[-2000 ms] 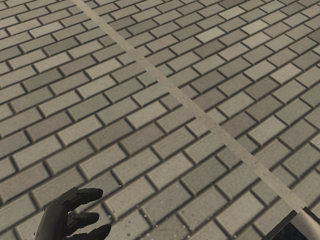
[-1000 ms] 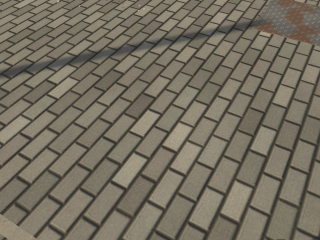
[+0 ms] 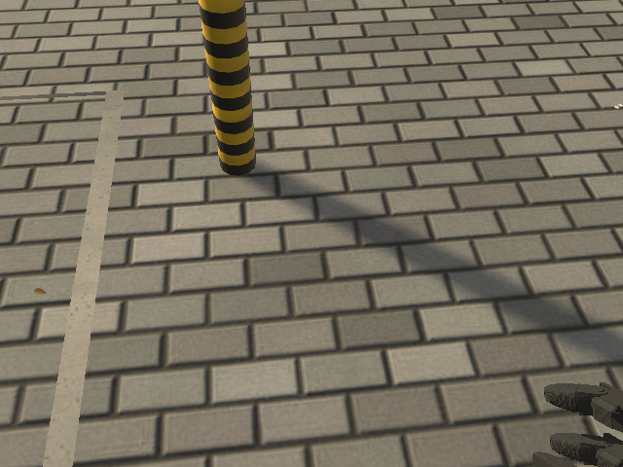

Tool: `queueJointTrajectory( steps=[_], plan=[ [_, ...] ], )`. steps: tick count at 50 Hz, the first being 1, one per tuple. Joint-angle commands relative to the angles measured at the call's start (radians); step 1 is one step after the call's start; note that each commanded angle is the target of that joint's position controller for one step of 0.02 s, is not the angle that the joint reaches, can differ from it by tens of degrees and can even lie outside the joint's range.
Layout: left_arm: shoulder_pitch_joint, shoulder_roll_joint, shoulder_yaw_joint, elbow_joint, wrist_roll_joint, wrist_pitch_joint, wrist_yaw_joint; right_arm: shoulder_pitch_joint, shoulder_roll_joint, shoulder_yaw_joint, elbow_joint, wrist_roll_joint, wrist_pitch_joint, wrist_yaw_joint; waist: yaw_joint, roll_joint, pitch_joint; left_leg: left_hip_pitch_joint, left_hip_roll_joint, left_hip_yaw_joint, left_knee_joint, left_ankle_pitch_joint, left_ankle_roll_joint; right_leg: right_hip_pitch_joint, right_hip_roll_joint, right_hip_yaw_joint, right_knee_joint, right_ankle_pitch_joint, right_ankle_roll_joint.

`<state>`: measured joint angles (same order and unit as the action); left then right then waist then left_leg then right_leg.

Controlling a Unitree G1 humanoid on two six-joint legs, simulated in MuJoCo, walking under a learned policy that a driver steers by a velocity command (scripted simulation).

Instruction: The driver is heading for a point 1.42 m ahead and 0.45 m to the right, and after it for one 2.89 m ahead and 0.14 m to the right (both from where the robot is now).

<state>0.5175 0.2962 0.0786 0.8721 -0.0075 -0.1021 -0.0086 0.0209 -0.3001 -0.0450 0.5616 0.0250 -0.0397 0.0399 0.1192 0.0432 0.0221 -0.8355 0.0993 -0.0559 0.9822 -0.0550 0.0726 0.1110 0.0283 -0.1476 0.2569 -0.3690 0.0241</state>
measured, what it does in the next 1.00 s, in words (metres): walks ahead, turning right: left foot, then right foot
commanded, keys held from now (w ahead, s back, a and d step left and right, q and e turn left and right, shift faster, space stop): w+e+shift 0.82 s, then w+shift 0.06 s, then w+q+shift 0.12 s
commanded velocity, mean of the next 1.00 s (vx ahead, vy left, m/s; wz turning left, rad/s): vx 1.00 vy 0.00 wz -0.62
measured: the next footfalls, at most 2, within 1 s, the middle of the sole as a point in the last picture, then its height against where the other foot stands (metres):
left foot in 0.14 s outside the picture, level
right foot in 0.58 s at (430, 381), level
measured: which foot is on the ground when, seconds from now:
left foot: up 0.00-0.12, down 0.14-0.58, up 0.60-1.00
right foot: down 0.00-0.12, up 0.14-0.56, down 0.58-1.00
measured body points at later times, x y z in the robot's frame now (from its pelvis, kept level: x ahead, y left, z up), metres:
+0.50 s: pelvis +0.45 -0.01 -0.01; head +0.46 -0.04 +0.44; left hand +0.73 +0.17 -0.08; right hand +0.37 -0.28 -0.15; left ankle +0.30 +0.14 -0.73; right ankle +0.63 -0.19 -0.67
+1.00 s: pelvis +0.88 -0.19 -0.01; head +0.89 -0.22 +0.44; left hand +1.08 +0.01 -0.11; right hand +0.95 -0.54 -0.04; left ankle +1.12 -0.21 -0.71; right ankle +0.67 -0.15 -0.73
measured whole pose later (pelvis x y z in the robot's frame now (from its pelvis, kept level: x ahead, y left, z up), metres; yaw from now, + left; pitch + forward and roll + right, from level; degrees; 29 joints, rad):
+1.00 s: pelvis +0.88 -0.19 -0.01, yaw -42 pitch +1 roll +1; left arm 0.40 0.27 0.06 0.75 -0.02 -0.06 0.01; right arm -0.03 -0.27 -0.04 0.58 0.02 -0.13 0.02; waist 0.11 0.02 0.02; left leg -0.59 0.02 -0.04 0.49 0.08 -0.01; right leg 0.08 0.11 0.25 0.41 -0.48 -0.10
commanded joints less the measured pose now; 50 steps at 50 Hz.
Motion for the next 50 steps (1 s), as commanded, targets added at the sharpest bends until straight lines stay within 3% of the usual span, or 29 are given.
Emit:
queueJointTrajectory(
  steps=[1, 4, 5, 6, 7, 8, 9, 10, 11, 12, 13, 14, 16, 19, 23, 25, 27, 28, 29, 30, 31, 32, 33, 34, 37, 41, 43, 47, 50],
  plan=[
    [-0.066, 0.133, 0.003, -0.058, -0.025, -0.019, -0.003, -0.13, 0.003, 0.016, -0.095, -0.007, -0.04, 0.027, -0.075, -0.014, 0.166, 0.153, -0.021, 0.062, -0.231, 0.11, 0.014, -0.211, -0.271, 0.167, -0.217, 0.454, -0.192],
    [-0.034, 0.195, 0.001, -0.031, -0.017, -0.003, 0.005, -0.113, -0.06, -0.014, -0.107, -0.004, -0.058, 0.032, -0.131, -0.133, 0.075, 0.343, -0.116, 0.112, -0.34, -0.016, 0.029, -0.061, -0.3, 0.149, -0.056, 1.023, -0.177],
    [-0.026, 0.213, 0.0, -0.014, -0.009, 0.006, 0.01, 0.011, -0.113, -0.04, -0.088, -0.001, -0.054, 0.02, -0.21, -0.203, -0.016, 0.513, -0.143, 0.109, -0.357, -0.065, 0.048, -0.052, -0.3, 0.15, 0.099, 1.198, -0.165],
    [-0.06, 0.223, -0.004, -0.01, -0.004, 0.014, 0.015, 0.228, -0.156, -0.066, -0.038, 0.004, -0.046, 0.002, -0.345, -0.23, -0.123, 0.82, -0.135, 0.103, -0.387, -0.038, 0.06, -0.192, -0.264, 0.119, 0.353, 1.207, -0.131],
    [-0.057, 0.151, -0.026, -0.043, 0.019, 0.007, 0.018, 0.445, -0.228, -0.089, 0.016, -0.009, -0.032, -0.025, -0.407, -0.15, -0.292, 1.225, 0.066, -0.131, -0.299, -0.139, 0.072, -0.499, -0.194, 0.147, 0.719, 0.774, -0.096],
    [0.116, -0.047, -0.076, -0.072, -0.013, -0.017, 0.007, 0.454, -0.297, -0.089, 0.032, -0.044, -0.051, -0.018, -0.254, 0.193, -0.549, 1.459, 0.323, -0.658, -0.474, -0.535, 0.196, -0.757, -0.049, 0.273, 1.074, -0.099, -0.081],
    [-0.023, 0.069, -0.045, -0.081, -0.06, -0.031, 0.011, 0.491, -0.184, -0.07, 0.056, -0.043, -0.055, -0.013, -0.314, 0.15, -0.498, 1.35, 0.295, -0.761, -0.664, -0.652, 0.165, -0.837, -0.066, 0.329, 1.178, -0.072, -0.091],
    [-0.156, 0.089, -0.029, -0.126, -0.082, -0.028, 0.02, 0.435, -0.13, -0.053, 0.085, -0.031, -0.062, -0.013, -0.302, 0.114, -0.253, 1.198, 0.271, -0.59, -0.679, -0.557, 0.135, -0.95, -0.096, 0.29, 1.202, -0.009, -0.084],
    [-0.199, 0.062, -0.035, -0.141, -0.063, -0.023, 0.026, 0.371, -0.096, -0.044, 0.104, -0.028, -0.068, -0.012, -0.256, 0.03, -0.145, 1.033, 0.254, -0.455, -0.692, -0.395, 0.126, -0.944, -0.145, 0.272, 1.168, 0.06, -0.08],
    [-0.2, 0.05, -0.029, -0.136, -0.039, -0.008, 0.024, 0.315, -0.05, -0.035, 0.118, -0.041, -0.075, -0.009, -0.201, 0.023, -0.083, 0.884, 0.22, -0.331, -0.709, -0.289, 0.114, -0.883, -0.181, 0.263, 1.134, 0.111, -0.076],
    [-0.148, 0.021, -0.028, -0.124, -0.041, 0.017, 0.014, 0.272, -0.003, -0.027, 0.131, -0.056, -0.082, -0.008, -0.144, 0.055, -0.069, 0.786, 0.198, -0.239, -0.731, -0.239, 0.103, -0.811, -0.211, 0.276, 1.123, 0.145, -0.074],
    [-0.129, -0.005, -0.028, -0.119, -0.048, 0.04, 0.006, 0.242, 0.027, -0.024, 0.144, -0.05, -0.085, -0.005, -0.118, 0.057, -0.05, 0.736, 0.184, -0.151, -0.752, -0.177, 0.093, -0.783, -0.226, 0.273, 1.109, 0.14, -0.076],
    [-0.163, -0.03, -0.03, -0.141, -0.05, 0.079, 0.003, 0.176, 0.016, -0.03, 0.162, -0.031, -0.088, -0.009, -0.08, 0.056, 0.043, 0.626, 0.196, -0.022, -0.822, -0.107, 0.071, -0.813, -0.252, 0.268, 1.073, 0.12, -0.062],
    [-0.245, -0.016, -0.031, -0.185, -0.029, 0.088, -0.005, 0.147, -0.021, -0.036, 0.168, -0.048, -0.089, -0.031, -0.062, 0.021, 0.114, 0.583, 0.134, 0.167, -0.853, 0.012, 0.055, -0.863, -0.235, 0.235, 0.947, 0.301, -0.045],
    [-0.379, 0.017, -0.033, -0.225, -0.02, 0.073, -0.046, 0.189, -0.118, -0.054, 0.178, -0.038, -0.088, -0.054, -0.096, -0.078, 0.134, 0.682, 0.1, 0.317, -0.884, 0.114, 0.019, -0.776, -0.178, 0.1, 0.642, 0.521, -0.095],
    [-0.38, 0.059, -0.017, -0.24, -0.025, 0.067, -0.061, 0.199, -0.187, -0.067, 0.178, -0.033, -0.076, -0.056, -0.075, -0.042, 0.089, 0.805, 0.118, 0.338, -0.798, 0.54, 0.001, -0.672, -0.106, 0.013, 0.563, 0.501, -0.13],
    [-0.245, 0.13, 0.016, -0.226, -0.045, 0.085, -0.057, 0.19, -0.253, -0.085, 0.166, -0.013, -0.044, -0.056, 0.016, 0.053, -0.005, 0.915, 0.146, 0.339, -0.554, 1.05, -0.008, -0.518, -0.014, -0.058, 0.588, 0.335, -0.167],
    [-0.071, 0.191, 0.046, -0.191, -0.046, 0.101, -0.051, 0.154, -0.266, -0.089, 0.155, -0.006, -0.033, -0.052, 0.111, 0.085, -0.083, 0.859, 0.158, 0.322, -0.323, 1.157, -0.002, -0.307, 0.014, -0.05, 0.603, 0.244, -0.2],
    [0.159, 0.263, 0.087, -0.126, -0.044, 0.114, -0.036, 0.102, -0.24, -0.081, 0.145, 0.0, -0.037, -0.046, 0.223, 0.043, -0.17, 0.687, 0.116, 0.295, 0.017, 1.02, -0.024, 0.024, 0.018, 0.027, 0.508, 0.286, -0.244],
    [0.134, 0.291, 0.094, -0.095, -0.041, 0.123, -0.024, 0.063, -0.057, -0.032, 0.121, -0.007, -0.07, -0.036, 0.163, -0.343, -0.017, 0.367, -0.155, 0.263, 0.577, -0.184, -0.08, 0.087, -0.028, 0.213, 0.407, 0.389, -0.313],
    [-0.027, 0.264, 0.046, -0.174, -0.002, 0.084, -0.036, 0.277, 0.054, 0.011, 0.033, 0.004, -0.122, -0.02, -0.104, -0.526, -0.222, 0.022, -0.237, -0.013, 0.776, -0.53, -0.076, 0.258, -0.213, 0.901, 0.165, -0.059, -0.527],
    [-0.057, 0.171, 0.035, -0.232, 0.005, 0.059, -0.041, 0.165, -0.073, 0.002, 0.014, 0.012, -0.155, -0.011, -0.026, -0.312, -0.252, 0.013, -0.176, -0.124, 0.699, -0.418, -0.014, 0.207, -0.271, 1.069, -0.019, -0.327, -0.483],
    [-0.044, 0.148, 0.032, -0.216, 0.01, 0.03, -0.049, 0.061, -0.102, -0.01, -0.013, 0.035, -0.16, -0.014, -0.044, -0.131, -0.094, -0.012, -0.152, -0.097, 0.587, -0.363, 0.005, 0.051, -0.267, 1.052, -0.075, -0.343, -0.43],
    [-0.091, 0.125, 0.024, -0.215, 0.004, 0.01, -0.055, 0.051, -0.085, -0.006, 0.002, 0.009, -0.149, -0.028, -0.095, 0.045, -0.063, 0.062, -0.093, -0.108, 0.462, -0.306, 0.01, -0.081, -0.245, 0.973, -0.05, -0.289, -0.383],
    [-0.206, 0.124, 0.018, -0.253, -0.002, 0.003, -0.027, 0.096, -0.088, -0.018, 0.025, -0.028, -0.105, -0.035, -0.17, 0.021, 0.009, 0.22, -0.047, -0.122, 0.258, -0.256, -0.056, -0.367, -0.129, 0.747, -0.023, -0.056, -0.374],
    [-0.165, 0.093, 0.008, -0.233, -0.026, 0.018, 0.022, -0.118, -0.012, 0.004, -0.044, -0.046, -0.089, -0.042, -0.092, -0.009, 0.08, 0.31, -0.072, -0.033, -0.164, -0.031, -0.135, -0.519, -0.023, 0.536, -0.031, 0.154, -0.324],
    [-0.149, 0.102, 0.014, -0.216, -0.024, 0.03, 0.029, -0.172, 0.021, 0.011, -0.063, -0.036, -0.09, -0.031, -0.042, -0.074, 0.065, 0.414, -0.101, 0.024, -0.344, 0.15, -0.151, -0.552, -0.005, 0.466, -0.02, 0.153, -0.274],
    [-0.063, 0.073, 0.013, -0.155, -0.028, 0.03, 0.028, -0.197, -0.036, -0.015, -0.069, -0.003, -0.099, -0.017, 0.015, -0.146, 0.055, 0.373, -0.069, 0.013, -0.485, 0.241, -0.12, -0.305, -0.098, 0.478, 0.029, 0.183, -0.244],
    [-0.085, 0.127, 0.028, -0.142, 0.005, 0.045, 0.022, -0.047, -0.112, -0.056, -0.037, 0.006, -0.105, -0.019, -0.077, -0.189, -0.028, 0.411, -0.115, 0.096, -0.474, 0.051, -0.03, -0.047, -0.163, 0.432, 0.194, 0.838, -0.215]
  ],
)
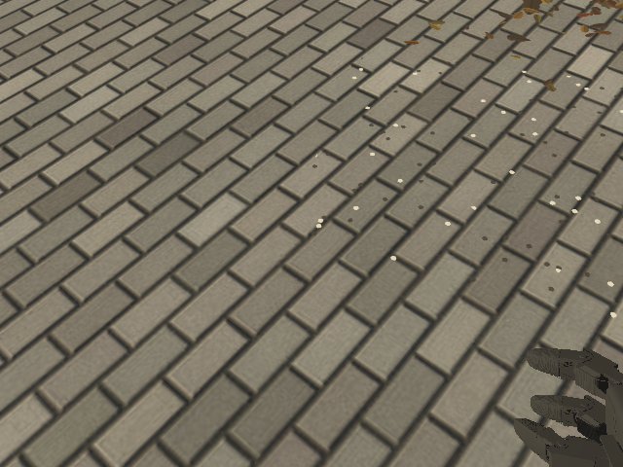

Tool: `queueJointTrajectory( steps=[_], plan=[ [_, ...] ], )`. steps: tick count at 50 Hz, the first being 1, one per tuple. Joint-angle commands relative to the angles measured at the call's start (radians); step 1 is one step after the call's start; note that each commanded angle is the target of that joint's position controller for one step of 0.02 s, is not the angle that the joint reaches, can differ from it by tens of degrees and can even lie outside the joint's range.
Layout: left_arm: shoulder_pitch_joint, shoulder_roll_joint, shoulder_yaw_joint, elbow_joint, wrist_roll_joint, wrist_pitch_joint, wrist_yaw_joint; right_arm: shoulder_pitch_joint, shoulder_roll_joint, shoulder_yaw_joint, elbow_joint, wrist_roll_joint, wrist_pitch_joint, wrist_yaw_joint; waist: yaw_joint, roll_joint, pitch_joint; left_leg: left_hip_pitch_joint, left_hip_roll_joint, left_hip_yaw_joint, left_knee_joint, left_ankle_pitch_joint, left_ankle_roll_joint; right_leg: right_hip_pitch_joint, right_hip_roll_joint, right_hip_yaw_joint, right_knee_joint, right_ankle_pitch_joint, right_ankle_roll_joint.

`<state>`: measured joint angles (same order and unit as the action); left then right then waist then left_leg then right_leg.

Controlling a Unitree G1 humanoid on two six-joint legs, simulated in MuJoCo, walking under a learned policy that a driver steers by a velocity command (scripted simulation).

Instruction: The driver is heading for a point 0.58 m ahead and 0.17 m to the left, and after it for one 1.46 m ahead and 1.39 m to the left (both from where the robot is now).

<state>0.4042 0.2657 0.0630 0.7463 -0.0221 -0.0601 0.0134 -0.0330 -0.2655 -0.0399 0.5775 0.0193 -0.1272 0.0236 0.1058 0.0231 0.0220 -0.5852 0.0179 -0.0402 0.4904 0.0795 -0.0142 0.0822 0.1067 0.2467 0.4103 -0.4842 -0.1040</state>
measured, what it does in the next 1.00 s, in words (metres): walks ahead, turning left: left foot, then right foot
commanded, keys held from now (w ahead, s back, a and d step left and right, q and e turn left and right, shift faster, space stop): w+q+shift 1.00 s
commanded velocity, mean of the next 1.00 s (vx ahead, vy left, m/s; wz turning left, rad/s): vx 1.00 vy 0.00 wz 0.74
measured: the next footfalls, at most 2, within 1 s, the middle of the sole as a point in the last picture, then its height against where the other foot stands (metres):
left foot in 0.04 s outside the picture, level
right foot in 0.48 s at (378, 382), level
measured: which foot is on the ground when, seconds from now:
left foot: up 0.00-0.02, down 0.04-0.46, up 0.48-0.90, down 0.92-1.00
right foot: down 0.00-0.04, up 0.06-0.46, down 0.48-0.92, up 0.94-1.00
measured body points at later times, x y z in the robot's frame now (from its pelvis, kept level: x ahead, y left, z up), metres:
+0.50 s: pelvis +0.46 +0.07 -0.01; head +0.49 +0.08 +0.44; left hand +0.70 +0.34 -0.01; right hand +0.48 -0.19 -0.14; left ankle +0.21 +0.13 -0.69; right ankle +0.63 -0.03 -0.72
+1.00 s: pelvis +0.83 +0.31 -0.02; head +0.84 +0.34 +0.43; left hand +0.69 +0.56 -0.14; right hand +1.14 +0.24 -0.10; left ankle +0.87 +0.40 -0.72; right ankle +0.80 +0.04 -0.59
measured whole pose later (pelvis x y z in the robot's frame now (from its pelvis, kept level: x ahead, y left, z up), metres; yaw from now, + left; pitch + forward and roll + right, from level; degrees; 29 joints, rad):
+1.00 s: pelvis +0.83 +0.31 -0.02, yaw +49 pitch -1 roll -1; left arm 0.26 0.28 0.02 0.75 -0.02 -0.13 -0.01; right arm 0.21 -0.33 -0.06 0.63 0.02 -0.04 0.05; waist 0.01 0.01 0.09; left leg -0.51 -0.11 0.06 0.77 -0.25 0.17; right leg -0.18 -0.02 0.05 1.34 -0.40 -0.01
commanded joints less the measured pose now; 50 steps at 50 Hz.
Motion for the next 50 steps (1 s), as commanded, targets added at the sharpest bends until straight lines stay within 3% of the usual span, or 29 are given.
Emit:
queueJointTrajectory(
  steps=[1, 2, 3, 4, 5, 6, 7, 11, 16, 20, 22, 24, 25, 26, 27, 28, 29, 30, 32, 36, 39, 42, 44, 45, 46, 47, 48, 49, 50],
  plan=[
    [-0.024, 0.176, 0.045, -0.024, 0.041, 0.007, -0.006, 0.177, -0.184, -0.081, -0.013, 0.022, -0.01, -0.01, -0.169, -0.183, -0.123, 0.322, -0.059, 0.114, 0.038, -0.126, 0.097, -0.014, -0.225, -0.018, 0.227, 1.217, -0.067],
    [-0.111, 0.154, 0.032, -0.055, 0.058, 0.007, -0.006, 0.458, -0.194, -0.08, 0.05, 0.016, 0.002, -0.01, -0.311, -0.152, -0.263, 0.675, 0.014, 0.003, 0.133, -0.197, 0.144, -0.233, -0.204, -0.045, 0.562, 1.145, -0.046],
    [0.066, 0.006, -0.004, -0.075, 0.032, -0.012, -0.013, 0.553, -0.283, -0.094, 0.093, -0.013, 0.001, 0.005, -0.195, 0.313, -0.394, 1.004, 0.217, -0.571, -0.016, -0.58, 0.336, -0.627, -0.029, -0.119, 1.009, 0.362, 0.05],
    [0.083, 0.04, -0.021, -0.064, 0.0, -0.034, -0.022, 0.555, -0.204, -0.08, 0.111, 0.0, -0.002, 0.022, -0.192, 0.389, -0.355, 1.048, 0.265, -0.951, -0.256, -0.888, 0.364, -0.828, -0.017, -0.093, 1.053, 0.045, 0.049],
    [-0.073, 0.103, -0.012, -0.096, -0.021, -0.056, -0.028, 0.47, -0.134, -0.065, 0.095, -0.009, 0.004, 0.013, -0.211, 0.221, -0.171, 0.936, 0.261, -0.846, -0.26, -0.865, 0.328, -0.917, -0.08, -0.076, 1.048, 0.101, 0.022],
    [-0.213, 0.111, -0.02, -0.126, -0.001, -0.076, -0.029, 0.447, -0.127, -0.061, 0.089, -0.018, 0.009, 0.014, -0.218, 0.028, -0.094, 0.785, 0.214, -0.714, -0.249, -0.666, 0.298, -0.875, -0.102, -0.094, 0.968, 0.151, 0.013],
    [-0.293, 0.093, -0.02, -0.15, 0.026, -0.092, -0.028, 0.437, -0.123, -0.057, 0.097, -0.02, 0.009, 0.023, -0.192, -0.062, -0.035, 0.669, 0.16, -0.623, -0.257, -0.518, 0.29, -0.837, -0.113, -0.103, 0.87, 0.158, 0.014],
    [-0.294, 0.07, -0.023, -0.164, 0.045, -0.092, -0.023, 0.44, -0.08, -0.035, 0.129, 0.012, 0.011, 0.012, -0.107, 0.017, 0.006, 0.513, 0.081, -0.478, -0.292, -0.3, 0.309, -0.749, -0.145, -0.124, 0.589, 0.173, 0.078],
    [-0.535, 0.027, -0.041, -0.244, 0.037, -0.108, -0.039, 0.478, -0.121, -0.046, 0.153, 0.017, 0.027, -0.029, -0.173, 0.031, 0.092, 0.214, 0.025, -0.389, -0.347, -0.256, 0.258, -0.515, -0.078, -0.18, 0.198, 0.548, 0.137],
    [-0.577, 0.08, -0.007, -0.267, 0.004, -0.105, -0.03, 0.547, -0.096, -0.044, 0.198, 0.039, 0.039, -0.034, -0.182, 0.068, 0.062, 0.3, 0.035, -0.425, -0.265, -0.194, 0.198, -0.356, -0.06, -0.143, 0.064, 0.604, 0.14],
    [-0.483, 0.137, 0.028, -0.259, -0.003, -0.11, -0.016, 0.536, -0.109, -0.052, 0.202, 0.034, 0.051, -0.033, -0.11, 0.085, -0.015, 0.394, 0.018, -0.409, -0.073, 0.137, 0.156, -0.242, -0.047, -0.167, 0.037, 0.492, 0.109],
    [-0.029, 0.22, 0.061, -0.198, -0.009, -0.091, 0.013, 0.444, -0.092, -0.042, 0.135, -0.022, 0.061, -0.025, 0.106, 0.031, -0.348, 0.192, -0.038, -0.315, 0.466, 0.101, 0.105, 0.289, -0.273, 0.001, 0.169, 0.261, 0.021],
    [0.038, 0.281, 0.062, -0.149, 0.011, -0.084, -0.01, 0.631, 0.055, 0.012, 0.111, 0.029, 0.052, -0.02, -0.004, -0.433, -0.554, -0.134, -0.126, -0.211, 0.82, -0.614, 0.065, 0.606, -0.568, 0.581, 0.018, -0.09, -0.169],
    [0.02, 0.181, 0.052, -0.155, 0.009, -0.075, -0.016, 0.582, -0.034, 0.005, 0.126, 0.06, 0.06, -0.039, 0.027, -0.392, -0.442, -0.268, -0.019, -0.161, 0.941, -0.572, 0.071, 0.515, -0.544, 0.685, -0.077, -0.331, -0.141],
    [-0.03, 0.117, 0.039, -0.148, 0.008, -0.065, -0.007, 0.437, -0.096, -0.012, 0.107, 0.043, 0.062, -0.043, 0.054, -0.273, -0.245, -0.329, 0.013, -0.114, 0.941, -0.49, 0.076, 0.367, -0.483, 0.486, -0.098, -0.211, -0.09],
    [-0.06, 0.11, 0.034, -0.123, 0.022, -0.055, -0.005, 0.347, -0.103, -0.017, 0.09, 0.018, 0.062, -0.042, 0.037, -0.111, -0.123, -0.304, 0.048, -0.082, 0.916, -0.437, 0.075, 0.206, -0.446, 0.326, -0.11, 0.025, -0.069],
    [-0.082, 0.095, 0.029, -0.102, 0.041, -0.049, -0.007, 0.284, -0.086, -0.019, 0.067, 0.0, 0.061, -0.034, 0.011, -0.054, -0.044, -0.271, 0.075, -0.071, 0.879, -0.409, 0.079, 0.072, -0.411, 0.216, -0.131, 0.175, -0.064],
    [-0.112, 0.071, 0.021, -0.084, 0.055, -0.052, -0.008, 0.287, -0.057, -0.019, 0.052, 0.011, 0.07, -0.022, -0.036, -0.087, -0.011, -0.229, 0.109, -0.079, 0.861, -0.401, 0.081, -0.024, -0.392, 0.134, -0.151, 0.24, -0.061],
    [-0.16, 0.025, 0.011, -0.056, 0.031, -0.055, -0.02, 0.273, -0.009, -0.01, 0.023, 0.037, 0.099, -0.011, -0.081, -0.111, 0.025, -0.23, 0.155, -0.071, 0.831, -0.429, 0.081, -0.121, -0.382, 0.005, -0.192, 0.302, -0.049],
    [-0.252, 0.113, 0.031, -0.044, 0.018, -0.067, -0.013, 0.218, -0.03, 0.003, -0.027, 0.013, 0.105, 0.013, -0.14, -0.075, 0.091, -0.213, 0.184, -0.051, 0.66, -0.204, 0.051, -0.258, -0.364, -0.229, -0.281, 0.461, -0.032],
    [-0.198, 0.18, 0.044, -0.021, 0.018, -0.069, -0.006, 0.102, -0.068, -0.002, -0.042, 0.003, 0.092, 0.037, -0.094, 0.016, 0.116, -0.091, 0.118, 0.063, 0.413, 0.018, 0.077, -0.236, -0.303, -0.397, -0.318, 0.554, 0.018],
    [-0.128, 0.265, 0.056, -0.004, 0.021, -0.054, -0.007, 0.075, -0.129, -0.025, -0.063, 0.013, 0.086, 0.051, -0.121, -0.058, 0.066, 0.067, -0.008, 0.19, 0.305, -0.034, 0.129, -0.09, -0.314, -0.457, -0.19, 1.172, 0.046],
    [-0.133, 0.32, 0.067, -0.015, 0.016, -0.029, -0.002, 0.271, -0.21, -0.067, -0.031, 0.03, 0.099, 0.047, -0.257, -0.152, -0.054, 0.305, -0.087, 0.228, 0.325, -0.189, 0.175, -0.061, -0.347, -0.463, 0.142, 1.593, 0.048],
    [-0.182, 0.316, 0.065, -0.041, 0.013, -0.027, 0.0, 0.534, -0.28, -0.107, 0.042, 0.026, 0.112, 0.037, -0.388, -0.127, -0.168, 0.655, -0.097, 0.18, 0.266, -0.161, 0.226, -0.223, -0.334, -0.447, 0.453, 1.563, 0.057],
    [-0.157, 0.202, 0.031, -0.036, 0.023, -0.041, -0.002, 0.632, -0.308, -0.116, 0.099, 0.04, 0.126, 0.017, -0.378, 0.063, -0.15, 0.9, -0.025, 0.009, 0.223, -0.166, 0.272, -0.512, -0.19, -0.427, 0.883, 0.569, 0.105],
    [-0.007, 0.062, -0.023, -0.122, 0.024, -0.082, -0.018, 0.493, -0.383, -0.106, 0.033, 0.014, 0.106, 0.017, -0.155, 0.383, -0.298, 1.103, 0.19, -0.629, 0.017, -0.479, 0.483, -0.877, -0.032, -0.254, 1.229, -0.106, 0.122],
    [-0.129, 0.193, -0.01, -0.15, 0.001, -0.122, -0.026, 0.505, -0.3, -0.097, -0.006, 0.002, 0.09, 0.016, -0.254, 0.205, -0.398, 1.093, 0.24, -0.854, -0.189, -0.79, 0.471, -0.936, -0.077, -0.086, 1.186, 0.014, 0.077],
    [-0.241, 0.205, -0.007, -0.182, -0.027, -0.133, -0.022, 0.493, -0.274, -0.09, 0.007, -0.01, 0.07, 0.015, -0.24, 0.08, -0.215, 0.933, 0.233, -0.831, -0.261, -0.789, 0.416, -0.971, -0.103, -0.105, 1.1, 0.075, 0.063],
    [-0.256, 0.177, -0.015, -0.176, -0.012, -0.135, -0.013, 0.438, -0.259, -0.084, 0.011, -0.012, 0.052, 0.019, -0.176, -0.085, -0.115, 0.742, 0.208, -0.762, -0.265, -0.676, 0.384, -0.911, -0.142, -0.1, 0.995, 0.128, 0.066]
  ],
)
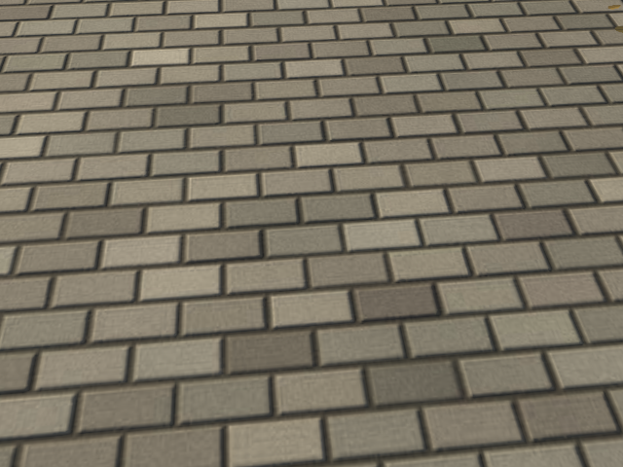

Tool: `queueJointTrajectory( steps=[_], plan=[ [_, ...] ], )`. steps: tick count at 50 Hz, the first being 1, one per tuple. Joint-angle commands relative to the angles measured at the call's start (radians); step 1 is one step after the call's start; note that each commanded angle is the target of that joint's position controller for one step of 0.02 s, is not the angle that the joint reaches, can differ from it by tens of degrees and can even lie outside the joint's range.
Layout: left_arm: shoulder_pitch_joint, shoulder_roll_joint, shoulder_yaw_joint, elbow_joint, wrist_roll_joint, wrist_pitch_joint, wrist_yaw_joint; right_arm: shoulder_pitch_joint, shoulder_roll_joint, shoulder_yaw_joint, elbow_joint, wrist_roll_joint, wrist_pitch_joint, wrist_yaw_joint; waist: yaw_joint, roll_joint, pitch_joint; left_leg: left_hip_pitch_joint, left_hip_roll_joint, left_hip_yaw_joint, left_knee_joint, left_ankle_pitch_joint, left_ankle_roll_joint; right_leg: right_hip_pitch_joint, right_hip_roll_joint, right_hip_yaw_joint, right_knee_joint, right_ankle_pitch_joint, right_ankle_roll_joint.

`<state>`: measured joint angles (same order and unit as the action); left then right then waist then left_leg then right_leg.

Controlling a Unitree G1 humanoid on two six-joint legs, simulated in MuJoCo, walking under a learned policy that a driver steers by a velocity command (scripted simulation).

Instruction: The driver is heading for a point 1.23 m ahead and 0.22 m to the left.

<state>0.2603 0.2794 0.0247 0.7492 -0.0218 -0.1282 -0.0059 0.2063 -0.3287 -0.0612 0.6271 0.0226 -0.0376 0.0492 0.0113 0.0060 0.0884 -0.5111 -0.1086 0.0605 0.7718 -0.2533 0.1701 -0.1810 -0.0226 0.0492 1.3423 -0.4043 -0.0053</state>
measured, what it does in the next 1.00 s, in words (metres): walks ahead, turning left: right foot, then left foot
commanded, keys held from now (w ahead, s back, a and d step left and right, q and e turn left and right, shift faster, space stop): w+q+shift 0.24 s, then w+shift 0.64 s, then w+e+shift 0.12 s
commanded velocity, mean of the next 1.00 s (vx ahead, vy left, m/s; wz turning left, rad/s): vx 1.00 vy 0.00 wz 0.44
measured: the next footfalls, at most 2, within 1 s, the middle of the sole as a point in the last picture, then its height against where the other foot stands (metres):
right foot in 0.34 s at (389, 409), level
left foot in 0.84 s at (203, 283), level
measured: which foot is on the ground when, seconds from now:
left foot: down 0.00-0.34, up 0.36-0.82, down 0.84-1.00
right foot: up 0.00-0.32, down 0.34-0.84, up 0.86-1.00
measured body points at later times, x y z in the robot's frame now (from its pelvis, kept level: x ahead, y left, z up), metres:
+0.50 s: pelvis +0.45 -0.04 +0.03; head +0.47 -0.03 +0.48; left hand +0.42 +0.24 -0.08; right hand +0.68 -0.24 -0.07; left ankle +0.34 +0.03 -0.59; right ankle +0.53 -0.15 -0.70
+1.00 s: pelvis +0.84 +0.18 +0.03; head +0.85 +0.20 +0.48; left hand +0.83 +0.47 -0.09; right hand +1.03 -0.04 -0.08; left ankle +0.84 +0.27 -0.70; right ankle +0.84 +0.01 -0.59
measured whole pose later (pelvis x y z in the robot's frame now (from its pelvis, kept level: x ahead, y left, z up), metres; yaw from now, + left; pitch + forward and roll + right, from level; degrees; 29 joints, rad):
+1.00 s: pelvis +0.84 +0.18 +0.03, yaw +23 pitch +0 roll +2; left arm 0.29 0.29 0.02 0.80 -0.05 -0.09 0.00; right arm 0.29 -0.27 -0.05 0.78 -0.02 -0.10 0.04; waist -0.02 -0.05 0.03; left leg -0.27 -0.06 0.09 0.48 -0.21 0.06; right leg -0.48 -0.09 0.07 1.28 -0.28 -0.06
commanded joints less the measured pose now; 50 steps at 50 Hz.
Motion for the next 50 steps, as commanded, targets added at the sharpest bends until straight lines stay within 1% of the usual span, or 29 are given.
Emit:
queueJointTrajectory(
  steps=[1, 2, 4, 8, 10, 14, 15, 17, 18, 19, 20, 21, 22, 24, 26, 29, 32, 36, 39, 40, 41, 42, 43, 44, 45, 46, 47, 48, 50],
  plan=[
    [-0.093, 0.147, 0.023, -0.158, 0.016, -0.057, 0.013, 0.129, -0.172, -0.053, -0.046, -0.021, -0.047, -0.007, -0.024, -0.107, -0.13, 0.504, 0.284, -0.75, -0.526, -0.212, 0.18, -0.551, -0.044, 0.106, -0.015, 0.074, -0.02],
    [-0.041, 0.15, 0.028, -0.146, 0.021, -0.038, 0.01, 0.082, -0.151, -0.045, -0.057, -0.033, -0.051, -0.014, 0.027, -0.052, -0.107, 0.389, 0.244, -0.679, -0.529, -0.147, 0.186, -0.483, -0.06, 0.12, -0.06, 0.088, 0.0],
    [-0.051, 0.147, 0.032, -0.143, 0.031, -0.008, 0.009, 0.061, -0.099, -0.029, -0.043, -0.011, -0.048, -0.026, 0.046, -0.023, -0.041, 0.248, 0.194, -0.562, -0.555, -0.062, 0.18, -0.439, -0.08, 0.1, -0.194, 0.081, 0.037],
    [-0.288, 0.054, 0.004, -0.23, 0.051, -0.006, 0.0, 0.089, -0.106, -0.033, -0.006, 0.008, -0.039, -0.064, -0.034, -0.002, 0.034, 0.021, 0.074, -0.376, -0.552, 0.061, 0.112, -0.275, -0.012, 0.004, -0.607, 0.439, 0.087],
    [-0.341, 0.058, 0.011, -0.255, 0.026, -0.012, -0.008, 0.136, -0.131, -0.047, 0.017, 0.015, -0.035, -0.068, -0.079, 0.022, -0.001, -0.004, 0.086, -0.405, -0.553, -0.029, 0.071, -0.134, 0.027, 0.004, -0.73, 0.578, 0.094],
    [-0.33, 0.136, 0.046, -0.257, -0.014, -0.015, -0.008, 0.184, -0.1, -0.048, 0.061, 0.022, -0.026, -0.079, -0.069, 0.099, -0.018, 0.288, 0.159, -0.489, -0.427, 0.008, 0.03, -0.175, -0.005, 0.066, -0.838, 0.517, 0.082],
    [-0.255, 0.157, 0.062, -0.238, -0.014, -0.017, -0.008, 0.19, -0.098, -0.049, 0.072, 0.012, -0.018, -0.079, -0.03, 0.116, -0.056, 0.359, 0.177, -0.483, -0.352, 0.175, 0.018, -0.129, -0.002, 0.046, -0.825, 0.458, 0.064],
    [0.138, 0.205, 0.093, -0.167, -0.013, -0.004, 0.006, 0.135, -0.063, -0.022, 0.05, -0.04, -0.008, -0.056, 0.181, 0.111, -0.309, 0.264, 0.138, -0.402, 0.113, 0.44, -0.046, 0.316, -0.052, 0.048, -0.704, 0.276, 0.007],
    [0.238, 0.288, 0.101, -0.124, 0.029, -0.002, 0.0, 0.376, 0.107, 0.017, 0.049, -0.011, -0.02, -0.048, 0.056, -0.346, -0.481, -0.063, -0.006, -0.322, 0.544, -0.187, -0.101, 0.676, -0.285, 0.548, -0.819, -0.067, -0.161],
    [0.257, 0.263, 0.099, -0.099, 0.026, -0.003, -0.025, 0.393, 0.056, 0.034, 0.052, 0.053, -0.03, -0.05, 0.064, -0.531, -0.495, -0.255, 0.031, -0.273, 0.716, -0.235, -0.107, 0.678, -0.392, 0.981, -1.066, -0.506, -0.224],
    [0.179, 0.163, 0.08, -0.12, 0.016, 0.004, -0.019, 0.221, -0.04, 0.016, 0.04, 0.05, -0.027, -0.054, 0.108, -0.315, -0.303, -0.319, 0.084, -0.232, 0.737, -0.147, -0.101, 0.536, -0.348, 0.878, -1.112, -0.514, -0.194],
    [0.132, 0.143, 0.072, -0.108, 0.026, 0.015, -0.014, 0.089, -0.069, 0.011, 0.015, 0.027, -0.032, -0.052, 0.111, -0.132, -0.188, -0.303, 0.111, -0.203, 0.696, -0.097, -0.098, 0.391, -0.296, 0.702, -1.099, -0.324, -0.172],
    [0.117, 0.143, 0.069, -0.093, 0.038, 0.018, -0.016, -0.005, -0.058, 0.014, -0.012, 0.002, -0.041, -0.049, 0.099, -0.034, -0.117, -0.273, 0.134, -0.197, 0.635, -0.088, -0.093, 0.266, -0.252, 0.569, -1.09, -0.153, -0.169],
    [0.077, 0.083, 0.047, -0.063, 0.042, 0.009, -0.02, -0.017, -0.023, 0.015, -0.019, 0.006, -0.041, -0.038, 0.03, -0.08, -0.073, -0.192, 0.183, -0.213, 0.507, -0.065, -0.08, 0.133, -0.187, 0.403, -1.11, -0.008, -0.164],
    [0.087, 0.043, 0.032, -0.033, 0.018, 0.005, -0.027, -0.006, 0.008, 0.024, -0.012, 0.012, -0.033, -0.032, -0.004, -0.097, -0.049, -0.2, 0.204, -0.201, 0.426, -0.08, -0.076, 0.095, -0.184, 0.348, -1.141, 0.041, -0.182],
    [0.117, 0.106, 0.043, -0.008, 0.013, 0.0, -0.019, -0.092, 0.022, 0.039, -0.041, -0.007, -0.041, -0.023, -0.009, -0.048, 0.024, -0.329, 0.233, -0.182, 0.296, 0.07, -0.099, 0.083, -0.219, 0.298, -1.209, 0.12, -0.22],
    [0.166, 0.118, 0.038, 0.02, 0.005, -0.001, -0.008, -0.229, 0.017, 0.047, -0.078, -0.015, -0.054, -0.008, 0.03, -0.032, 0.061, -0.261, 0.225, -0.107, 0.086, 0.284, -0.12, 0.038, -0.178, 0.132, -1.279, 0.279, -0.186],
    [0.267, 0.134, 0.029, 0.074, -0.007, 0.014, 0.002, -0.371, 0.019, 0.046, -0.122, 0.0, -0.071, 0.019, 0.07, -0.037, 0.087, -0.111, 0.165, -0.041, -0.149, 0.405, -0.113, 0.113, -0.181, 0.011, -1.33, 0.436, -0.157],
    [0.285, 0.182, 0.031, 0.101, 0.008, 0.036, 0.007, -0.344, -0.034, 0.018, -0.14, 0.003, -0.071, 0.021, 0.012, -0.145, -0.004, 0.005, 0.078, 0.024, -0.187, 0.254, -0.075, 0.282, -0.217, -0.036, -1.152, 1.061, -0.127],
    [0.287, 0.199, 0.033, 0.114, 0.019, 0.047, 0.011, -0.244, -0.074, -0.002, -0.128, 0.007, -0.062, 0.012, -0.055, -0.198, -0.081, 0.12, 0.052, 0.036, -0.172, 0.188, -0.051, 0.315, -0.23, -0.045, -1.011, 1.282, -0.116],
    [0.254, 0.214, 0.035, 0.117, 0.026, 0.062, 0.018, -0.038, -0.113, -0.027, -0.078, 0.011, -0.051, -0.003, -0.176, -0.213, -0.186, 0.369, 0.04, 0.046, -0.187, 0.189, -0.024, 0.239, -0.216, -0.078, -0.778, 1.397, -0.092],
    [0.222, 0.192, 0.025, 0.088, 0.04, 0.065, 0.028, 0.223, -0.157, -0.047, -0.001, 0.009, -0.035, -0.02, -0.286, -0.158, -0.32, 0.764, 0.165, -0.108, -0.122, 0.123, 0.004, -0.046, -0.181, -0.061, -0.438, 1.141, -0.069],
    [0.372, -0.022, -0.028, 0.049, 0.03, 0.036, 0.011, 0.28, -0.258, -0.061, 0.031, -0.016, -0.046, -0.015, -0.13, 0.237, -0.518, 1.12, 0.444, -0.693, -0.243, -0.338, 0.164, -0.45, 0.022, 0.007, -0.02, 0.116, -0.027],
    [0.29, 0.081, -0.009, 0.055, -0.013, 0.0, 0.009, 0.34, -0.162, -0.046, 0.061, -0.008, -0.05, -0.017, -0.191, 0.259, -0.589, 1.097, 0.446, -0.95, -0.468, -0.515, 0.148, -0.529, 0.037, 0.123, 0.087, -0.036, -0.064],
    [0.133, 0.126, 0.011, 0.007, -0.058, -0.012, 0.008, 0.269, -0.104, -0.028, 0.072, -0.018, -0.054, -0.023, -0.182, 0.204, -0.345, 0.944, 0.434, -0.774, -0.486, -0.417, 0.104, -0.641, -0.016, 0.097, 0.118, -0.003, -0.072],
    [0.051, 0.103, 0.001, -0.017, -0.052, -0.019, 0.008, 0.205, -0.083, -0.023, 0.074, -0.027, -0.062, -0.022, -0.152, 0.064, -0.228, 0.755, 0.408, -0.631, -0.501, -0.259, 0.084, -0.628, -0.056, 0.085, 0.069, 0.058, -0.075],
    [0.016, 0.082, 0.004, -0.018, -0.029, -0.012, 0.008, 0.14, -0.052, -0.015, 0.083, -0.043, -0.072, -0.017, -0.097, -0.008, -0.141, 0.578, 0.371, -0.511, -0.524, -0.154, 0.059, -0.58, -0.092, 0.075, 0.012, 0.111, -0.073],
    [0.074, 0.07, 0.01, -0.009, -0.027, 0.01, 0.002, 0.092, -0.008, -0.005, 0.089, -0.061, -0.084, -0.015, -0.028, 0.049, -0.133, 0.468, 0.357, -0.437, -0.544, -0.12, 0.053, -0.508, -0.131, 0.097, -0.02, 0.158, -0.069],
    [0.118, 0.04, 0.011, 0.016, -0.029, 0.059, -0.005, 0.036, 0.033, 0.002, 0.107, -0.037, -0.095, -0.009, 0.022, 0.074, -0.082, 0.331, 0.342, -0.308, -0.61, -0.062, 0.035, -0.451, -0.164, 0.098, -0.066, 0.162, -0.051]
  ],
)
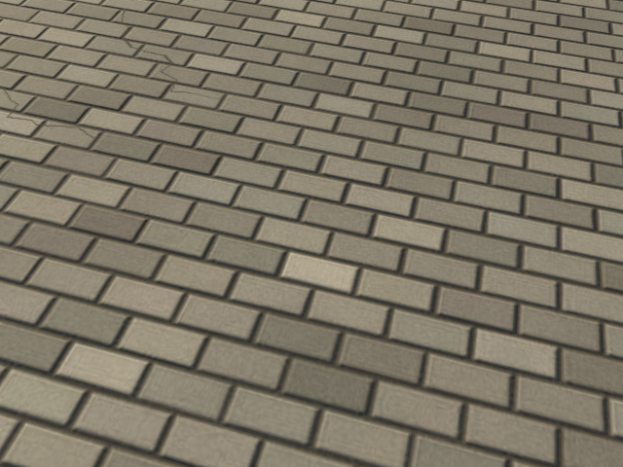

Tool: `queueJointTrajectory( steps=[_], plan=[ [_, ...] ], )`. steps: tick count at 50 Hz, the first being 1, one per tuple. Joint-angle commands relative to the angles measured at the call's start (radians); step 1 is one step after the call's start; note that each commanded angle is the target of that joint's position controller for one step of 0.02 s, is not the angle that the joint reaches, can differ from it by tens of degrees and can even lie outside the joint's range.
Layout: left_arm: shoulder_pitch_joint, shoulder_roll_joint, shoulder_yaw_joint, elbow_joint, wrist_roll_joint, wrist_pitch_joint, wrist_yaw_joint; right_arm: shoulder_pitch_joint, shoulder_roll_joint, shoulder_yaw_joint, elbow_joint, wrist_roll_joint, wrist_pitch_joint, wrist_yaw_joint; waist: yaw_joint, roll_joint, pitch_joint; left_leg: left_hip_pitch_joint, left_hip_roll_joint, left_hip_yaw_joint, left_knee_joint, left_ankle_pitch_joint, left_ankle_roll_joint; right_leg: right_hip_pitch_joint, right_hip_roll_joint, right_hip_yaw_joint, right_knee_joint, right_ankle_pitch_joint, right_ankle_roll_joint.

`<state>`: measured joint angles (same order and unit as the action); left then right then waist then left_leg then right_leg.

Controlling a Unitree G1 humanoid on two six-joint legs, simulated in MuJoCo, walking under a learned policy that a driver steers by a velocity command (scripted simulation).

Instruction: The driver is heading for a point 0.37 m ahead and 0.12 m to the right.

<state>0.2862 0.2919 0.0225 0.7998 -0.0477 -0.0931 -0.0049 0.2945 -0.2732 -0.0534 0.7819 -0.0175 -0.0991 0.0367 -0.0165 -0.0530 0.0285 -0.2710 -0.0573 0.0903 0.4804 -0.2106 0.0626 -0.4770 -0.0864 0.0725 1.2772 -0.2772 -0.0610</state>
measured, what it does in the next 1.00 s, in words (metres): walks ahead, turning right: right foot, then left foot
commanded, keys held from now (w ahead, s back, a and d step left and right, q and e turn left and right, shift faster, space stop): w+e+shift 0.18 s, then shift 0.82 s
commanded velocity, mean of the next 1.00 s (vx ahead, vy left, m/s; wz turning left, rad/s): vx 0.41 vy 0.00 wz -0.25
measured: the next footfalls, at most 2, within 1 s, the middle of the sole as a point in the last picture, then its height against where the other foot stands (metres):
right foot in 0.30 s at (373, 453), level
left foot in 0.72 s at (274, 393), level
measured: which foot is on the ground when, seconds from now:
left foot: down 0.00-0.32, up 0.34-0.70, down 0.72-1.00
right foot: up 0.00-0.28, down 0.30-1.00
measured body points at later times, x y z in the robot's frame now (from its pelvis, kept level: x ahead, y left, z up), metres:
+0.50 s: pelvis +0.41 -0.04 -0.01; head +0.45 -0.05 +0.44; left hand +0.59 +0.18 -0.13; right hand +0.48 -0.34 -0.11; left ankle +0.41 +0.13 -0.64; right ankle +0.49 -0.12 -0.73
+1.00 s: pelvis +0.56 +0.00 +0.00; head +0.57 +0.01 +0.45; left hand +0.72 +0.22 -0.14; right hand +0.62 -0.27 -0.12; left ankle +0.63 +0.10 -0.73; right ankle +0.49 -0.12 -0.73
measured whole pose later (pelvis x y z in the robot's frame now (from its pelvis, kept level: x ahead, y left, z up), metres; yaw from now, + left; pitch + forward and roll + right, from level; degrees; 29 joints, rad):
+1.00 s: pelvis +0.56 +0.00 +0.00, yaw -16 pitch +1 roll -1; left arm 0.19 0.24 0.01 0.91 0.01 0.02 0.02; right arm 0.15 -0.21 -0.01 0.84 -0.01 -0.03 -0.02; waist 0.01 -0.01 0.00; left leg -0.34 0.00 -0.01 0.55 -0.23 0.01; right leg -0.20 0.01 0.05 0.53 -0.33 0.01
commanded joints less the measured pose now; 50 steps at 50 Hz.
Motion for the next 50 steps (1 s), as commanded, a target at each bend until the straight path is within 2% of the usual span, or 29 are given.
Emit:
queueJointTrajectory(
  steps=[1, 4, 7, 9, 11, 12, 13, 14, 15, 16, 17, 18, 19, 20, 21, 22, 25, 27, 29, 32, 35, 36, 37, 38, 39, 40, 42, 44, 50],
  plan=[
    [0.074, 0.016, 0.012, -0.037, -0.001, 0.041, -0.005, -0.07, -0.035, -0.01, -0.037, 0.012, -0.037, 0.003, 0.061, 0.121, 0.024, 0.041, 0.291, -0.275, -0.349, -0.061, 0.125, -0.177, -0.107, 0.073, -0.02, 0.049, 0.014],
    [-0.046, 0.025, 0.013, -0.078, 0.01, 0.049, -0.003, -0.063, -0.068, -0.016, -0.018, -0.004, -0.046, -0.013, 0.044, 0.079, 0.108, -0.002, 0.24, -0.075, -0.391, 0.139, 0.086, -0.256, -0.081, 0.059, -0.167, 0.257, 0.033],
    [-0.152, 0.028, 0.011, -0.108, 0.021, 0.03, -0.029, -0.013, -0.092, -0.012, -0.003, -0.007, -0.055, -0.033, 0.006, 0.022, 0.118, 0.038, 0.197, 0.068, -0.419, 0.258, 0.039, -0.211, -0.034, -0.052, -0.368, 0.513, 0.014],
    [-0.23, 0.016, 0.005, -0.138, 0.013, 0.019, -0.053, 0.047, -0.121, -0.011, 0.016, -0.002, -0.049, -0.043, -0.022, 0.008, 0.134, 0.121, 0.206, 0.109, -0.423, 0.355, -0.002, -0.185, -0.002, -0.107, -0.494, 0.572, -0.014],
    [-0.301, 0.021, 0.007, -0.184, 0.031, 0.003, -0.082, 0.115, -0.162, -0.013, 0.037, 0.003, -0.025, -0.06, -0.029, 0.03, 0.135, 0.225, 0.222, 0.122, -0.318, 0.767, -0.035, -0.123, 0.081, -0.188, -0.632, 0.559, -0.035],
    [-0.291, 0.041, 0.016, -0.194, 0.036, -0.003, -0.093, 0.142, -0.191, -0.018, 0.043, 0.004, -0.007, -0.074, -0.015, 0.064, 0.098, 0.305, 0.233, 0.121, -0.23, 1.008, -0.048, -0.085, 0.14, -0.233, -0.659, 0.518, -0.038],
    [-0.217, 0.062, 0.028, -0.184, 0.039, -0.003, -0.096, 0.146, -0.222, -0.024, 0.044, 0.006, 0.011, -0.087, 0.029, 0.108, 0.044, 0.352, 0.251, 0.112, -0.108, 1.208, -0.056, -0.003, 0.191, -0.252, -0.668, 0.444, -0.045],
    [-0.05, 0.111, 0.052, -0.143, 0.036, 0.006, -0.09, 0.126, -0.239, -0.026, 0.042, -0.001, 0.027, -0.092, 0.114, 0.143, -0.046, 0.359, 0.261, 0.091, 0.077, 1.278, -0.057, 0.157, 0.208, -0.221, -0.66, 0.405, -0.062],
    [0.15, 0.152, 0.074, -0.094, 0.036, 0.017, -0.071, 0.048, -0.246, -0.027, 0.026, -0.002, 0.036, -0.086, 0.234, 0.157, -0.117, 0.288, 0.252, 0.088, 0.317, 1.223, -0.058, 0.363, 0.165, -0.13, -0.726, 0.484, -0.099],
    [0.201, 0.213, 0.078, -0.063, 0.046, 0.033, -0.043, 0.091, -0.147, -0.005, 0.004, -0.013, 0.026, -0.072, 0.191, -0.072, -0.195, 0.072, 0.117, 0.09, 0.707, 0.331, -0.077, 0.632, 0.028, 0.035, -0.677, 0.804, -0.125],
    [0.13, 0.249, 0.069, -0.105, 0.095, 0.019, -0.034, 0.322, -0.012, 0.046, 0.003, 0.008, 0.003, -0.037, 0.041, -0.269, -0.43, -0.307, -0.024, -0.101, 1.146, -0.453, -0.123, 1.001, -0.274, 0.533, -0.622, 1.053, -0.376],
    [0.153, 0.186, 0.073, -0.118, 0.093, 0.029, -0.035, 0.236, -0.157, 0.019, 0.025, 0.04, -0.015, -0.02, 0.154, -0.016, -0.594, -0.269, -0.007, -0.267, 1.172, -0.394, -0.084, 0.943, -0.272, 0.597, -0.76, 0.854, -0.382],
    [0.07, 0.181, 0.067, -0.122, 0.07, 0.031, -0.036, 0.087, -0.171, 0.009, -0.031, 0.065, -0.012, -0.025, 0.124, 0.045, -0.409, -0.298, 0.043, -0.235, 1.065, -0.332, -0.067, 0.755, -0.23, 0.502, -0.846, 0.657, -0.331],
    [-0.023, 0.15, 0.057, -0.123, 0.049, 0.024, -0.036, 0.011, -0.142, 0.014, -0.06, 0.053, -0.005, -0.04, 0.07, 0.132, -0.211, -0.324, 0.082, -0.197, 0.966, -0.285, -0.071, 0.523, -0.199, 0.428, -0.902, 0.601, -0.287],
    [-0.072, 0.116, 0.045, -0.13, 0.054, 0.017, -0.031, -0.001, -0.137, 0.011, -0.052, 0.04, 0.012, -0.052, 0.039, 0.137, -0.132, -0.291, 0.112, -0.188, 0.914, -0.261, -0.079, 0.366, -0.176, 0.355, -0.92, 0.657, -0.273],
    [-0.092, 0.103, 0.041, -0.13, 0.069, 0.013, -0.032, 0.035, -0.137, 0.007, -0.043, 0.034, 0.033, -0.057, 0.002, 0.119, -0.103, -0.21, 0.134, -0.189, 0.872, -0.246, -0.085, 0.235, -0.145, 0.282, -0.947, 0.702, -0.263],
    [-0.109, 0.087, 0.035, -0.106, 0.072, -0.002, -0.034, 0.064, -0.088, 0.012, -0.034, 0.018, 0.06, -0.077, -0.029, 0.066, -0.122, -0.137, 0.158, -0.171, 0.671, -0.214, -0.12, 0.115, -0.106, 0.139, -0.974, 0.86, -0.26],
    [-0.123, 0.098, 0.038, -0.092, 0.071, 0.009, -0.022, 0.044, -0.064, 0.02, -0.037, 0.011, 0.064, -0.083, -0.029, 0.036, -0.164, -0.127, 0.16, -0.159, 0.509, -0.116, -0.136, 0.136, -0.078, 0.067, -0.958, 0.897, -0.24],
    [-0.126, 0.096, 0.038, -0.082, 0.066, 0.028, -0.012, 0.002, -0.063, 0.022, -0.03, 0.013, 0.065, -0.08, -0.008, 0.014, -0.196, -0.091, 0.147, -0.144, 0.372, 0.04, -0.142, 0.163, -0.045, 0.014, -0.951, 0.808, -0.205],
    [-0.114, 0.088, 0.033, -0.054, 0.067, 0.048, -0.01, -0.074, -0.088, 0.014, -0.036, 0.019, 0.069, -0.073, 0.026, -0.024, -0.171, -0.066, 0.132, -0.145, 0.238, 0.126, -0.141, 0.178, -0.051, 0.026, -0.953, 0.563, -0.18],
    [-0.133, 0.063, 0.02, -0.03, 0.056, 0.055, -0.012, -0.081, -0.097, 0.004, -0.028, 0.005, 0.06, -0.066, 0.002, -0.037, -0.139, 0.024, 0.102, -0.125, 0.034, 0.192, -0.1, 0.167, -0.041, 0.052, -0.877, 0.347, -0.126],
    [-0.105, 0.035, 0.011, -0.017, 0.055, 0.051, -0.012, -0.08, -0.11, 0.0, -0.028, -0.009, 0.054, -0.065, 0.003, -0.018, -0.128, 0.073, 0.121, -0.147, -0.039, 0.295, -0.076, 0.155, -0.004, 0.05, -0.834, 0.258, -0.076],
    [-0.044, 0.009, 0.004, -0.011, 0.073, 0.046, -0.01, -0.091, -0.164, -0.007, -0.041, -0.02, 0.05, -0.069, 0.049, 0.079, -0.132, 0.116, 0.227, -0.254, -0.045, 0.525, -0.035, 0.132, 0.068, 0.018, -0.756, 0.115, -0.019],
    [0.056, -0.012, 0.001, 0.013, 0.075, 0.043, -0.007, -0.129, -0.167, -0.006, -0.046, -0.021, 0.058, -0.073, 0.11, 0.219, -0.15, 0.134, 0.306, -0.325, -0.042, 0.527, 0.059, 0.097, 0.13, -0.031, -0.711, -0.097, 0.026],
    [0.032, 0.0, -0.003, 0.014, 0.074, 0.052, 0.001, -0.137, -0.103, 0.005, -0.037, -0.013, 0.064, -0.068, 0.09, 0.243, -0.166, 0.078, 0.305, -0.346, -0.069, 0.335, 0.088, 0.154, 0.105, -0.04, -0.724, -0.085, 0.048],
    [-0.022, 0.024, 0.003, 0.009, 0.072, 0.068, 0.007, -0.158, -0.077, 0.011, -0.035, -0.007, 0.066, -0.059, 0.078, 0.211, -0.141, 0.024, 0.25, -0.317, -0.076, 0.186, 0.055, 0.196, 0.093, -0.04, -0.758, -0.03, 0.053],
    [-0.071, 0.052, 0.012, 0.018, 0.07, 0.101, 0.016, -0.168, -0.085, 0.01, -0.035, -0.003, 0.063, -0.05, 0.052, 0.155, -0.085, -0.009, 0.181, -0.244, -0.063, 0.098, -0.002, 0.194, 0.087, -0.02, -0.793, 0.015, 0.048],
    [-0.077, 0.053, 0.012, 0.027, 0.069, 0.111, 0.019, -0.146, -0.093, 0.007, -0.014, 0.002, 0.055, -0.05, 0.042, 0.136, -0.083, 0.01, 0.161, -0.22, -0.045, 0.141, -0.016, 0.209, 0.077, -0.007, -0.808, 0.054, 0.043],
    [-0.079, 0.046, 0.015, 0.083, 0.057, 0.101, 0.03, -0.142, -0.074, 0.005, 0.031, 0.012, 0.059, -0.058, 0.023, 0.084, -0.12, 0.115, 0.146, -0.194, 0.014, 0.36, 0.012, 0.225, 0.067, -0.004, -0.81, 0.155, 0.061]
  ],
)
